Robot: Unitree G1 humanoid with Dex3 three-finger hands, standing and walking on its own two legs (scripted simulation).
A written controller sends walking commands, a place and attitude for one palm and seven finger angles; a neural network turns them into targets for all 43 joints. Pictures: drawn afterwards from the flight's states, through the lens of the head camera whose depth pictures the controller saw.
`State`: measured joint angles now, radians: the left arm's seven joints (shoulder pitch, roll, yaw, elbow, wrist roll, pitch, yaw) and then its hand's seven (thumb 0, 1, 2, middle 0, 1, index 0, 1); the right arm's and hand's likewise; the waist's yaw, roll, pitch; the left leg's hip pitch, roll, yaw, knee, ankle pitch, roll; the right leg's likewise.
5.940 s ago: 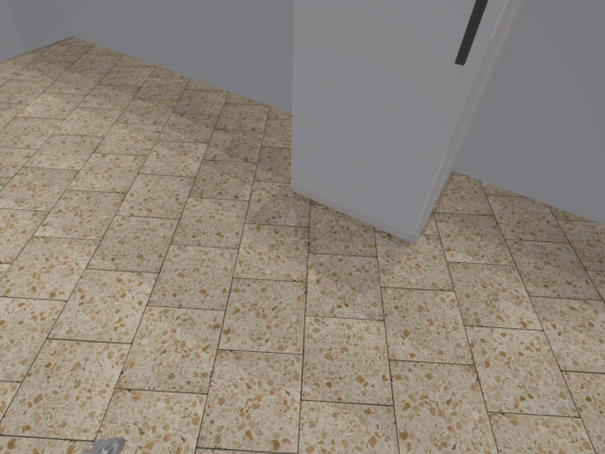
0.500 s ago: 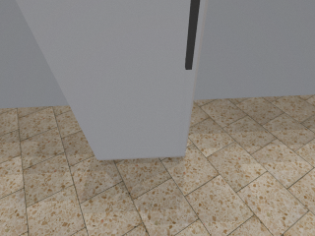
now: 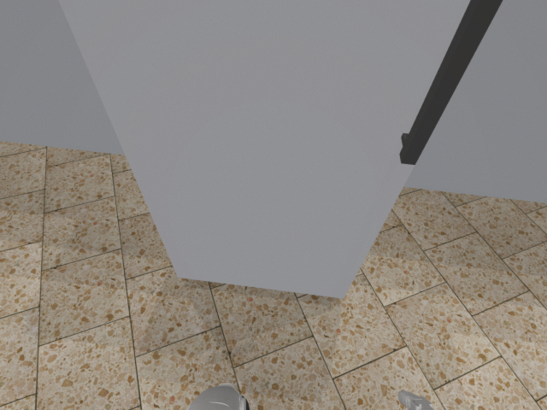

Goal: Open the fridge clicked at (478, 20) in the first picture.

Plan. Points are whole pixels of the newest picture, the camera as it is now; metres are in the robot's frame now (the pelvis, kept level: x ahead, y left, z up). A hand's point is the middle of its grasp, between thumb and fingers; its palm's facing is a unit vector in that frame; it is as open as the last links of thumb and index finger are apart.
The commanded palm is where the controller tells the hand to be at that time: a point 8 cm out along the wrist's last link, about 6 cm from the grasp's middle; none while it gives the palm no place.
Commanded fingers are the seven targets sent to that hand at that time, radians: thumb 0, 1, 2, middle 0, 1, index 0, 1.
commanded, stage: come to a stop and stand still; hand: right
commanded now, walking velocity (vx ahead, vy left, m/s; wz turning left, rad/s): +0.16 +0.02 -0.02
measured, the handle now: (463, 29) +0.54 -0.17 +0.29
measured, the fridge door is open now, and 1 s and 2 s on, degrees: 0 0 0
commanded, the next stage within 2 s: look again from close up in 1.68 s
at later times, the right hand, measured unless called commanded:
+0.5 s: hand out of the picture +0.10 -0.20 -0.16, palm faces +0.07 +0.98 -0.20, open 7.3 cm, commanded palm none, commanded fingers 0.00 -0.90 -0.90 0.20 0.30 0.20 0.30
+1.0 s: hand out of the picture +0.03 -0.15 -0.15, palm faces +0.02 +0.98 -0.21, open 7.3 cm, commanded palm none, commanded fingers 0.00 -0.90 -0.90 0.20 0.30 0.20 0.30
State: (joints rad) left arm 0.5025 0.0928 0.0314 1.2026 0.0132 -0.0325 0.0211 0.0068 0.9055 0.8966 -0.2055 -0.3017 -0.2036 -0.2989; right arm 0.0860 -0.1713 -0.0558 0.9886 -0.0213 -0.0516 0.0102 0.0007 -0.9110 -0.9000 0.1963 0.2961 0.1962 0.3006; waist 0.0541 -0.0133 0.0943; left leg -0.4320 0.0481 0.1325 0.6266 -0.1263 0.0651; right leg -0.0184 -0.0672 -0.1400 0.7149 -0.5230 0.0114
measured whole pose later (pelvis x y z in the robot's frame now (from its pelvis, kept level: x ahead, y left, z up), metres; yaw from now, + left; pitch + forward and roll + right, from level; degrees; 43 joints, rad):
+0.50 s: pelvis +0.07 -0.02 +0.02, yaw +1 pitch -2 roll +1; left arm 0.12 0.14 0.04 0.99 0.02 0.01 0.04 0.00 0.91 0.90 -0.20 -0.30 -0.20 -0.30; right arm 0.21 -0.18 -0.06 1.03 -0.01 0.05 -0.04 0.00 -0.91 -0.90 0.20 0.30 0.20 0.30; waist -0.04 0.02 0.09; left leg -0.37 0.01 0.03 0.94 -0.51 -0.01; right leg -0.30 -0.03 -0.09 0.53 -0.21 -0.04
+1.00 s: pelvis +0.00 +0.03 +0.02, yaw +0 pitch -2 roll +0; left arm 0.28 0.19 0.05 1.12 0.01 0.03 0.03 0.00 0.91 0.90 -0.20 -0.30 -0.20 -0.30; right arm 0.24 -0.15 -0.02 1.08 -0.01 0.02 -0.03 0.01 -0.94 -0.90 0.20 0.30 0.20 0.30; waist 0.02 -0.03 0.03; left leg -0.21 0.00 0.09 0.52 -0.29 0.03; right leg -0.23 -0.06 0.00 0.52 -0.27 0.04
